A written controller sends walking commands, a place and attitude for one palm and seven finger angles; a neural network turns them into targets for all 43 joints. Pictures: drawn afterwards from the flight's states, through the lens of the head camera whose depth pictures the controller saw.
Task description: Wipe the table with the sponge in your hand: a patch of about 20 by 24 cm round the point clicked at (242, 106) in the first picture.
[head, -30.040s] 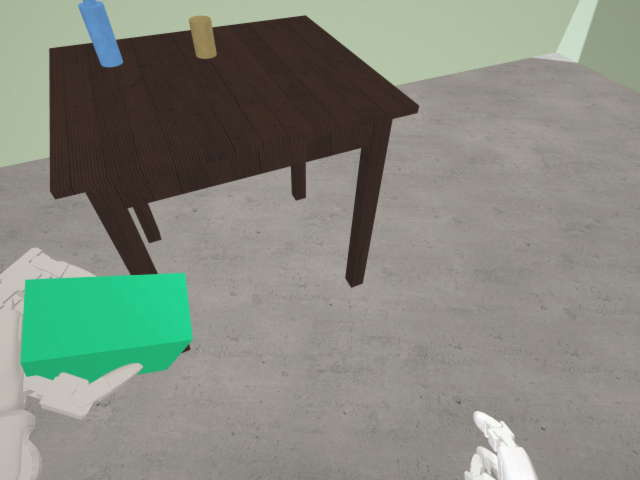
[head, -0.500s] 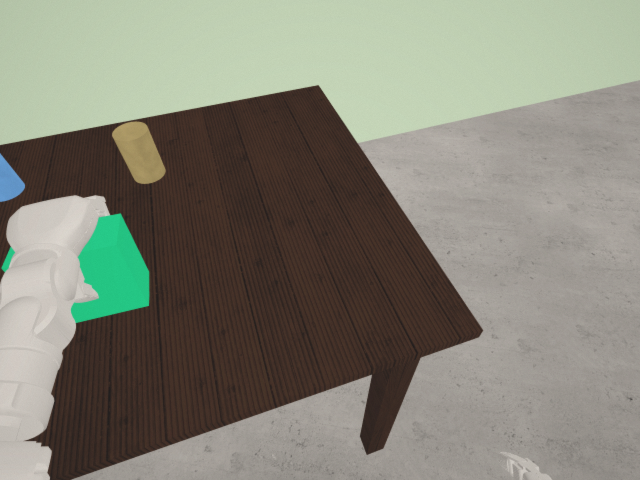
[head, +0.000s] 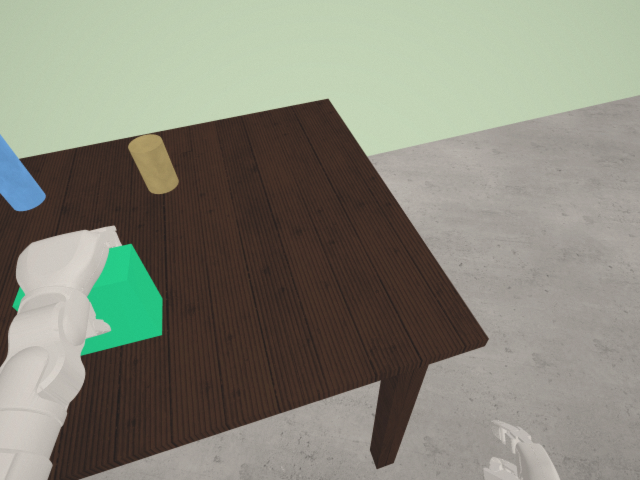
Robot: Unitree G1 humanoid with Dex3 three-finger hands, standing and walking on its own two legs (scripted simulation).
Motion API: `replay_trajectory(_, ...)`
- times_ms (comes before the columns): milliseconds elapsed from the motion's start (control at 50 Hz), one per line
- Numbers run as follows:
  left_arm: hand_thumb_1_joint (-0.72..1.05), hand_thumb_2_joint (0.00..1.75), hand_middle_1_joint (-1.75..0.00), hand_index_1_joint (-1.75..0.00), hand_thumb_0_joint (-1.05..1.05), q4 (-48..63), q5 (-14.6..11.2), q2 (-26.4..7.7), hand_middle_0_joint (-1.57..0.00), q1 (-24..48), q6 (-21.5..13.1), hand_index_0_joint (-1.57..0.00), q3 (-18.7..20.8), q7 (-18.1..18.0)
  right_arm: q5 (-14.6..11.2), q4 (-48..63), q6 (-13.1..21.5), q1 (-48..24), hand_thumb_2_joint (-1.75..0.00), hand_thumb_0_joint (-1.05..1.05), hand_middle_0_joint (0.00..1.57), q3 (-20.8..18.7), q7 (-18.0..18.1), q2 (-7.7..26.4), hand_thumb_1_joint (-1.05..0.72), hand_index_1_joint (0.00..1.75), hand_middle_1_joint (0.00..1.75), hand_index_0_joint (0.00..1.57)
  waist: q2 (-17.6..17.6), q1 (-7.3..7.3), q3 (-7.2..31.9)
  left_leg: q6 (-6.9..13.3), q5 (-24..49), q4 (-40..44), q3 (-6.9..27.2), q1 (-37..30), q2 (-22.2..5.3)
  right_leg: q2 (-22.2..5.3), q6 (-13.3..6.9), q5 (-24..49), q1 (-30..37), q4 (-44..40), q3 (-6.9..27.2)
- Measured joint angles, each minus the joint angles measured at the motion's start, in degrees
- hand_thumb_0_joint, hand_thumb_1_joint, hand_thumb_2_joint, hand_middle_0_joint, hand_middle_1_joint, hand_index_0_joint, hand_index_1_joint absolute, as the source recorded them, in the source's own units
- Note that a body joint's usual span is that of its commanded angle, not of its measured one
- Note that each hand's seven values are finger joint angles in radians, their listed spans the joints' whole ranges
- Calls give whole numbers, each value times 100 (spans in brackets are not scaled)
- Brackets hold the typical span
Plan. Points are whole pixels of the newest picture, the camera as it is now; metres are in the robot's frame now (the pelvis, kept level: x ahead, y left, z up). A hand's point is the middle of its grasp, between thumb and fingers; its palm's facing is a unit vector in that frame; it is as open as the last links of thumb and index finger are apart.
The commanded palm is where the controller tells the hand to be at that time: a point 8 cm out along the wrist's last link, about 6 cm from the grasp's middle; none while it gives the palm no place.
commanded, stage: wipe back along the first lane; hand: left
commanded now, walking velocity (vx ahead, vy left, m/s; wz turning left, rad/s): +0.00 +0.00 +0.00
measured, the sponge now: (105, 311) +0.30 +0.33 +0.04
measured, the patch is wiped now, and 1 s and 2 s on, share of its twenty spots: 1.00 1.00 1.00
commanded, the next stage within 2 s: lift the sponge slowly off the table in 0.70 s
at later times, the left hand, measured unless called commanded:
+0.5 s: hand (88, 323) +0.26 +0.30 +0.09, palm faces +0.01 -0.03 -1.00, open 10.4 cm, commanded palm +0.21 +0.29 +0.12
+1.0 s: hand (81, 358) +0.21 +0.29 +0.09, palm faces +0.02 -0.05 -1.00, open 10.4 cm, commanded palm +0.19 +0.28 +0.14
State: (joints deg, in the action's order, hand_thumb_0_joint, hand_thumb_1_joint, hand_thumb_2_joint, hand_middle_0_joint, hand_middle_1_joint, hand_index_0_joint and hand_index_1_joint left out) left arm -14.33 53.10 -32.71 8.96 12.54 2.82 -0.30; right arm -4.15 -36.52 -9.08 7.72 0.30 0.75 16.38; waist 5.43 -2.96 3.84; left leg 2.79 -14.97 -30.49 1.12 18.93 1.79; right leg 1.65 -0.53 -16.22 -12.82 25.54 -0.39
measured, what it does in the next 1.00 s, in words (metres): stands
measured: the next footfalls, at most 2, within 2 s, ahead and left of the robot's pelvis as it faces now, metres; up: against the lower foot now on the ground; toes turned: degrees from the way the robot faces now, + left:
none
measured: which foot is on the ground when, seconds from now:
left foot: down 0.00-1.00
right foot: down 0.00-1.00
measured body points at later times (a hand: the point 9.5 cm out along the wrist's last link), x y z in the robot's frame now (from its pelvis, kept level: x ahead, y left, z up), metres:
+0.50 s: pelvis +0.00 -0.01 +0.00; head -0.01 -0.05 +0.45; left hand +0.25 +0.30 +0.15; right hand +0.21 -0.24 -0.10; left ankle +0.01 +0.09 -0.74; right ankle -0.04 -0.12 -0.74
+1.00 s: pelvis -0.01 -0.01 +0.00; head -0.03 -0.05 +0.45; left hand +0.21 +0.29 +0.15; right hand +0.21 -0.23 -0.09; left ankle +0.01 +0.09 -0.74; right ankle -0.04 -0.12 -0.74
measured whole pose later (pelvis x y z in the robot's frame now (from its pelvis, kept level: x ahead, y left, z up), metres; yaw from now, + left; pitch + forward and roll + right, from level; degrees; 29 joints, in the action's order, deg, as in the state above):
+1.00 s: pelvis -0.01 -0.01 +0.00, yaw +0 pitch -1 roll -1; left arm 7.2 51.5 -30.4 -10.2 17.1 1.3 -0.4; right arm -3.2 -36.7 -5.5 4.8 1.1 2.2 15.6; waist 6.3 -5.5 2.5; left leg 1.8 -14.8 -31.0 1.1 15.3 1.1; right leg 2.3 -1.5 -16.8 -10.1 27.8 -0.3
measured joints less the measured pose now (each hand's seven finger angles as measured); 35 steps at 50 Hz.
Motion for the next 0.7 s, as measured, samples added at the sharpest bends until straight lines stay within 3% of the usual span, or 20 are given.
replay_trajectory(140, -50, 104, -134, -135, 0, 694, -96, 101, -65, -615, 144, -68, 4, -65, 23, 17, 63, -120, -90, 1, 20, 36, -26, -34, -91, 30, 30, 20, 34, -82, 3, -19, -42, -11, -5, -114, -9, 9, -13, -52, 98, 38, 7)
replay_trajectory(320, -50, 104, -134, -135, 0, 938, -18, 161, -65, -711, 383, -68, -137, 39, 30, 37, 153, -265, -90, 1, 20, 91, 52, -44, -91, 30, 30, 20, 48, -148, -71, -55, -18, -9, 45, -176, -16, 21, -53, -62, 155, 74, -42)
replay_trajectory(700, -49, 104, -135, -135, 0, 1944, -158, 183, -64, -1775, 371, -68, -2, -56, 72, 21, 247, -192, -90, 2, 20, 50, 61, -14, -91, 30, 30, 20, 69, -175, -76, -97, -56, -78, -21, -274, -73, 72, -89, -109, 190, 220, 28)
